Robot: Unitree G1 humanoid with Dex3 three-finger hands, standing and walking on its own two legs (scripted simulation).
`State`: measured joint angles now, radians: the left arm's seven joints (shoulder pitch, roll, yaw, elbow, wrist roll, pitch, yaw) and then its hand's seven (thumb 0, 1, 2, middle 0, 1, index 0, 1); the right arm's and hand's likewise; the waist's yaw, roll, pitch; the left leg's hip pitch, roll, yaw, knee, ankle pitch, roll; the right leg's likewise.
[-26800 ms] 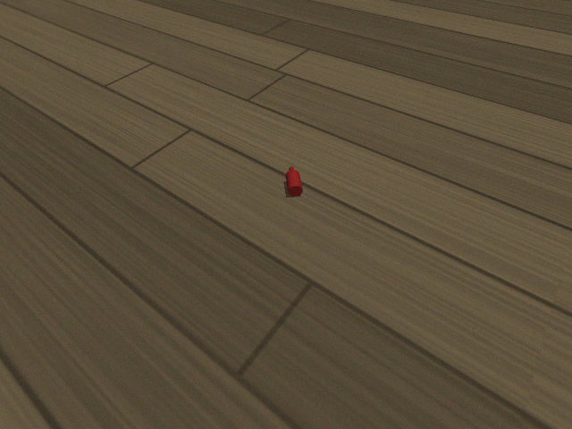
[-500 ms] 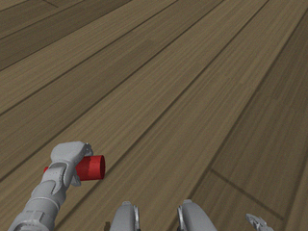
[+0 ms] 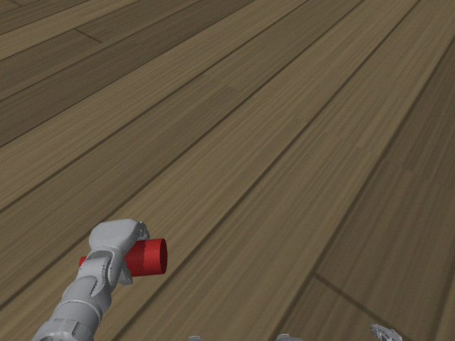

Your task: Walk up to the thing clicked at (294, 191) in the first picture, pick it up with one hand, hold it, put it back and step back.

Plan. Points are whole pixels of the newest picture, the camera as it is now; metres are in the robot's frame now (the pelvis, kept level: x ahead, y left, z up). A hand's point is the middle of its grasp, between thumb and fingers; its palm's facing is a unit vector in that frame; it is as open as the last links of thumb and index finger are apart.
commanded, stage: hold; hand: left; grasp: from above
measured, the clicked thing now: (123, 259) +0.32 +0.24 -0.11
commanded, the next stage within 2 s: crouch in 2.00 s
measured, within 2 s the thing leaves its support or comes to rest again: neither
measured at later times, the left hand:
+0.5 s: hand (115, 244) +0.33 +0.23 -0.04, palm faces -0.46 -0.03 -0.89, open 9.6 cm
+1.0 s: hand (113, 248) +0.31 +0.22 -0.01, palm faces -0.46 -0.03 -0.89, open 9.6 cm
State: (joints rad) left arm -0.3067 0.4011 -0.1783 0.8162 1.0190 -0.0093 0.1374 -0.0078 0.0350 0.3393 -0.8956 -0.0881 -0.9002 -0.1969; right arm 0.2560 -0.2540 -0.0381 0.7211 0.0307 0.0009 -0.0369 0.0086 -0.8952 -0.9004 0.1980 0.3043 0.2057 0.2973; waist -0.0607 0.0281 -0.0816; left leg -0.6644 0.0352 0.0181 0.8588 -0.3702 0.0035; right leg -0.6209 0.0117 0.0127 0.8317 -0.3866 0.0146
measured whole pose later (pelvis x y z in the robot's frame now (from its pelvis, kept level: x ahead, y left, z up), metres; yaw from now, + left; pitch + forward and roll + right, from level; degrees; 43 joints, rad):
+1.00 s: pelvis +0.01 +0.00 +0.03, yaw +0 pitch +2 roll +0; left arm -0.26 0.41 -0.22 0.70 1.01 -0.03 0.00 -0.01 0.04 0.33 -0.90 -0.09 -0.90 -0.20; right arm 0.22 -0.26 -0.03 0.68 0.05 0.06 -0.05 0.01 -0.90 -0.90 0.20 0.30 0.21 0.30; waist -0.02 0.04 -0.03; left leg -0.35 0.02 0.04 0.57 -0.26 0.01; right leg -0.31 0.00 0.03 0.55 -0.28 0.02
